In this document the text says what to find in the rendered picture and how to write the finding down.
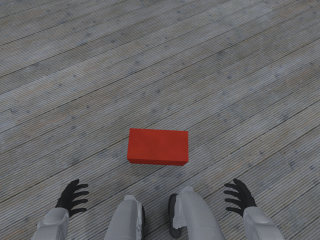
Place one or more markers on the robot right hand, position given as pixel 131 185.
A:
pixel 244 195

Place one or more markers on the robot left hand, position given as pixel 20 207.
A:
pixel 68 195

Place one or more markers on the right robot foot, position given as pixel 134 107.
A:
pixel 174 232

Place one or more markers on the right robot forearm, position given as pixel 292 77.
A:
pixel 258 226

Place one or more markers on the left robot foot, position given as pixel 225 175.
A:
pixel 143 224

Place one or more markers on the robot foot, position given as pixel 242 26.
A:
pixel 174 232
pixel 143 224

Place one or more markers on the left robot forearm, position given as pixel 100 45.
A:
pixel 54 226

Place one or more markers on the carton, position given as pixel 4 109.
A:
pixel 158 147

